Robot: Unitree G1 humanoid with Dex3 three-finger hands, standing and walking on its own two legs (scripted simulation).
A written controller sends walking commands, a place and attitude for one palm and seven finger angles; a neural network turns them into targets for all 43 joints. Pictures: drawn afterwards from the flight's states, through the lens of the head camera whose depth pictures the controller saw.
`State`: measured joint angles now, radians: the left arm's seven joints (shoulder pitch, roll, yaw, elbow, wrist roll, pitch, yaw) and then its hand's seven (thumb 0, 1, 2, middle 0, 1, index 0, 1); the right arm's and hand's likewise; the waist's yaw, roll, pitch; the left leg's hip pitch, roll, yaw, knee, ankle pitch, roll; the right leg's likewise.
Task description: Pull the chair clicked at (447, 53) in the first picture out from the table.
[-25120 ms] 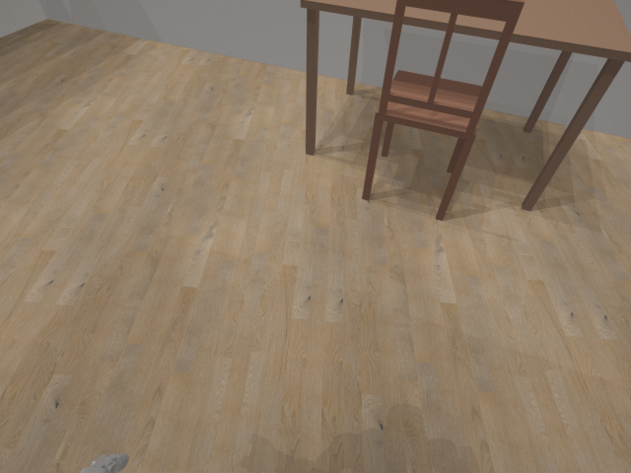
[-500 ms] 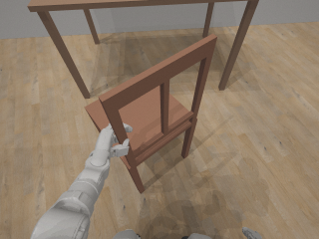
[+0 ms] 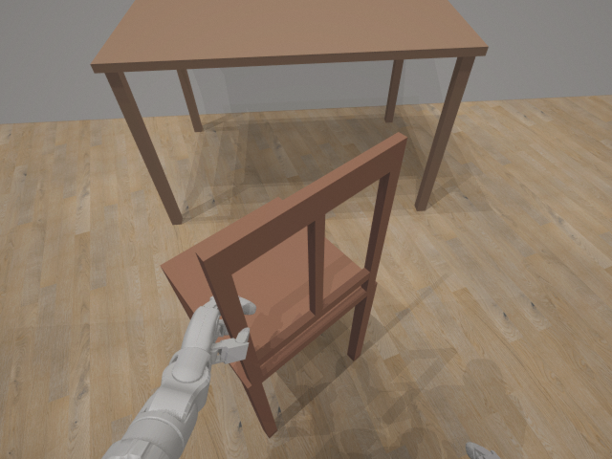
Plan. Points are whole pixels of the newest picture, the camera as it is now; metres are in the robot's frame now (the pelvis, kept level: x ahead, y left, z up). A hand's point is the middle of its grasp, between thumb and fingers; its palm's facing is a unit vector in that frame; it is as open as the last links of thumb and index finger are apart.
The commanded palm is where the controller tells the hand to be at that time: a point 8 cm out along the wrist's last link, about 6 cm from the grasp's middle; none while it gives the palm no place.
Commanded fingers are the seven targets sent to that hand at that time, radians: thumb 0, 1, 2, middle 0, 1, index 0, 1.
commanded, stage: stop walking, hand still on the chair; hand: left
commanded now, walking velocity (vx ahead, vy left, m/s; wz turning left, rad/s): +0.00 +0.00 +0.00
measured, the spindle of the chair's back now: (316, 269) +0.44 +0.00 -0.08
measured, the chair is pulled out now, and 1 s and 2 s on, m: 0.58 0.59 0.59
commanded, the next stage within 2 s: open the thumb and straighten the fingers in 0.50 s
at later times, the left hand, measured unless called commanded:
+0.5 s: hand (236, 348) +0.28 +0.12 -0.06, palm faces -0.09 -0.97 -0.21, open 5.9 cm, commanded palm +0.27 +0.17 -0.03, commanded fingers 0.00 0.90 0.90 -0.50 -1.45 -0.50 -1.45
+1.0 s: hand (225, 346) +0.29 +0.14 -0.06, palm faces -0.10 -0.98 -0.19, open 12.3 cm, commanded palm +0.26 +0.18 -0.03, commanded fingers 0.00 -0.55 0.20 -0.22 -0.65 -0.22 -0.65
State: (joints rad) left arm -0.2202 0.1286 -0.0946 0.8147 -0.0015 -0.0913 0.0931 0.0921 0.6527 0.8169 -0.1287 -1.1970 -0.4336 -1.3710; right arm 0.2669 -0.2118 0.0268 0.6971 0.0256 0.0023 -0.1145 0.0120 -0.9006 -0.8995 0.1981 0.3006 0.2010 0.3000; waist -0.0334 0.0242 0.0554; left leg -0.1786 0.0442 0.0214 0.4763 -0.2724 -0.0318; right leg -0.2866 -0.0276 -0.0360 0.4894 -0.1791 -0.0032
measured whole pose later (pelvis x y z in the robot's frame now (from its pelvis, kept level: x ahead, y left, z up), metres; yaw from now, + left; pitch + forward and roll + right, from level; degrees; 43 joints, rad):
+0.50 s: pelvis +0.03 +0.00 +0.00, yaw +0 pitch -1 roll +0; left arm -0.02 0.14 -0.13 0.58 0.01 -0.07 0.10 0.10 0.63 0.82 -0.13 -1.23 -0.46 -1.36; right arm 0.17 -0.22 0.02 0.65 0.01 0.01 -0.11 0.01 -0.90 -0.90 0.20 0.30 0.20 0.30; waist -0.03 0.01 0.05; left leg -0.12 0.04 0.03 0.41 -0.28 -0.04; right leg -0.23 -0.03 -0.04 0.45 -0.19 0.00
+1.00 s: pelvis +0.03 +0.02 -0.02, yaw +1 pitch +7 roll +0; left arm 0.08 0.16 -0.10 0.33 -0.01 0.03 0.03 0.01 -0.29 0.32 -0.33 -1.17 -0.42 -1.21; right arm 0.24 -0.25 0.00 0.60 0.04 -0.08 -0.03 0.01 -0.90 -0.90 0.20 0.30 0.20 0.30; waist -0.03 0.05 -0.06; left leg -0.39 0.02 0.02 0.65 -0.39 -0.02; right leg -0.49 -0.06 -0.03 0.66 -0.30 0.02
